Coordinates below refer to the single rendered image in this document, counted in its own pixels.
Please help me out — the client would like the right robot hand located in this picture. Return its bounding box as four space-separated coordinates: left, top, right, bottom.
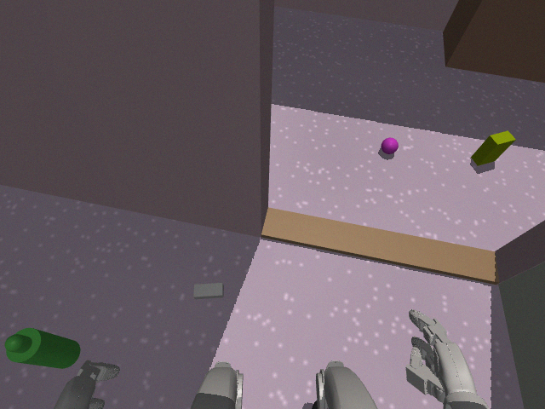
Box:
406 309 477 404

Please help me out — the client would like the left robot hand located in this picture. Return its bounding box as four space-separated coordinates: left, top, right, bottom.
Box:
54 360 120 409

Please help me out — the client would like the right robot arm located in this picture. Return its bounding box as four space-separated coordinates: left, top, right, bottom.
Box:
444 392 489 409

